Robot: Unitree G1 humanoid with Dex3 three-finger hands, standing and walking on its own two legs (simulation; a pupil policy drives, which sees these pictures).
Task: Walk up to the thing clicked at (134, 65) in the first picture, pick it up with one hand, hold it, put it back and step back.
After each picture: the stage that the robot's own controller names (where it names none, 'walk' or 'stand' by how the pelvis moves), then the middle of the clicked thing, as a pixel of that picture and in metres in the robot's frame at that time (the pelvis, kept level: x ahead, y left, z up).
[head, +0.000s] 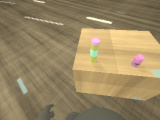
stand; (137, 60) +0.59 -0.41 -0.09
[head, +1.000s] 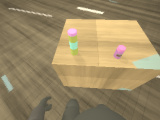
sink last; (119, 52) +0.60 -0.22 -0.05
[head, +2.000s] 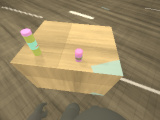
rise first; (78, 55) +0.53 +0.15 -0.05
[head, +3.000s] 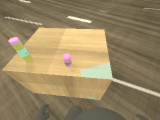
stand; (67, 60) +0.49 +0.24 -0.05
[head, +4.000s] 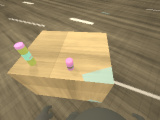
stand; (69, 64) +0.48 +0.23 -0.09
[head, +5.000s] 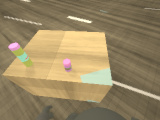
stand; (67, 65) +0.46 +0.23 -0.09
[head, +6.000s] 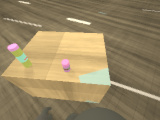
stand; (66, 65) +0.46 +0.25 -0.09
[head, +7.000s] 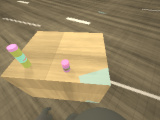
stand; (66, 66) +0.46 +0.25 -0.09
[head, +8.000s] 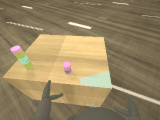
rise first; (67, 68) +0.45 +0.24 -0.09
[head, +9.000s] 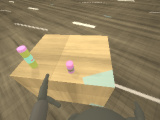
go down; (70, 67) +0.46 +0.24 -0.09
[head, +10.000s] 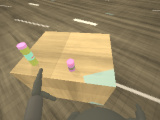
go down; (71, 65) +0.46 +0.23 -0.08
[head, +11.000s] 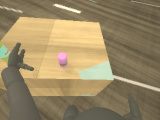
go down; (62, 60) +0.45 +0.21 -0.03
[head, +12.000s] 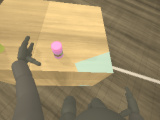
close in; (57, 50) +0.47 +0.22 +0.00
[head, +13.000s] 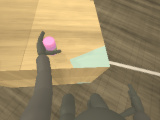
close; (51, 46) +0.49 +0.23 +0.03
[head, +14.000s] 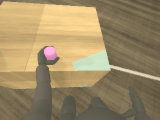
lift; (51, 56) +0.43 +0.24 +0.02
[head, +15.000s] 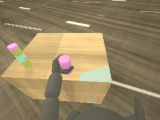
lift; (66, 65) +0.33 +0.17 +0.13
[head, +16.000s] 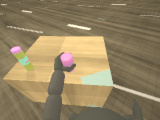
hold; (68, 62) +0.34 +0.16 +0.15
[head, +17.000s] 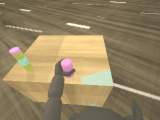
hold; (68, 68) +0.33 +0.17 +0.10
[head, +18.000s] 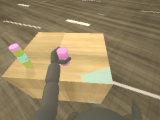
crouch; (63, 56) +0.39 +0.20 +0.13
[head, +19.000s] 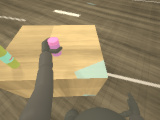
lower; (55, 47) +0.48 +0.23 +0.12
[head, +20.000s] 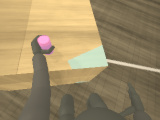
lower; (46, 45) +0.50 +0.24 +0.02
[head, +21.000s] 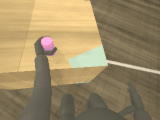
lower; (49, 47) +0.49 +0.23 +0.02
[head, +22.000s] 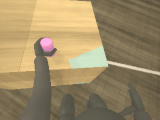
lower; (48, 48) +0.49 +0.24 +0.02
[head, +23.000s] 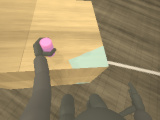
lower; (48, 48) +0.49 +0.24 +0.02
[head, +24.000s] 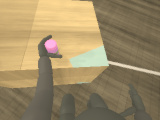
open; (52, 49) +0.48 +0.21 +0.02
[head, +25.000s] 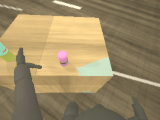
sink last; (63, 58) +0.45 +0.20 -0.02
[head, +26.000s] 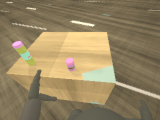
stand; (70, 64) +0.46 +0.22 -0.03
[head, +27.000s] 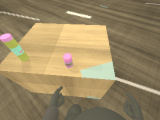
stand; (68, 60) +0.46 +0.21 -0.02
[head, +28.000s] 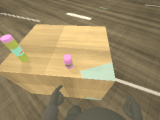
stand; (68, 61) +0.45 +0.21 -0.02
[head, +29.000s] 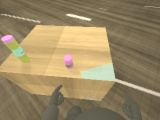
stand; (68, 62) +0.45 +0.21 -0.02
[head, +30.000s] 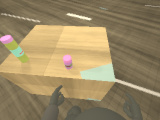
stand; (68, 62) +0.45 +0.21 -0.02
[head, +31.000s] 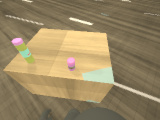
stand; (71, 64) +0.47 +0.20 -0.07
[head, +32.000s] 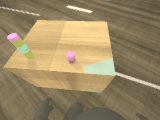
walk; (71, 58) +0.49 +0.20 -0.07
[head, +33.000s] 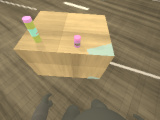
walk; (77, 41) +0.70 +0.16 -0.07
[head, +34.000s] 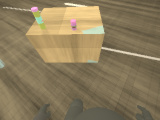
stand; (73, 24) +1.00 +0.29 -0.06
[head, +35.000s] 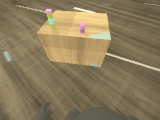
stand; (82, 28) +1.05 +0.20 -0.08
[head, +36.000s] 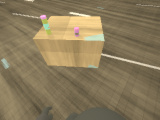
stand; (76, 31) +1.05 +0.24 -0.09
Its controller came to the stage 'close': yes
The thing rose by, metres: 0.22
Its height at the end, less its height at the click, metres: +0.00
